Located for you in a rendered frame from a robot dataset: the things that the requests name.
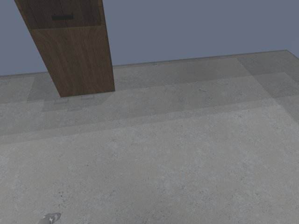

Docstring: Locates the drawer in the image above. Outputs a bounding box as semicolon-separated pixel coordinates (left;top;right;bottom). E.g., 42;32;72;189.
19;0;101;29

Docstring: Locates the cabinet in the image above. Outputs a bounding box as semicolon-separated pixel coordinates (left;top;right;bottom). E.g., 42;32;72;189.
14;0;115;98

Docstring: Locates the robot left hand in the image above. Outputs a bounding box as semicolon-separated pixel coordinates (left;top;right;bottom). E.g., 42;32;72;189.
36;212;61;224

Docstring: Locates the handle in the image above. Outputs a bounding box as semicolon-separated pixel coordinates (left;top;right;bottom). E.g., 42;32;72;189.
51;13;73;21

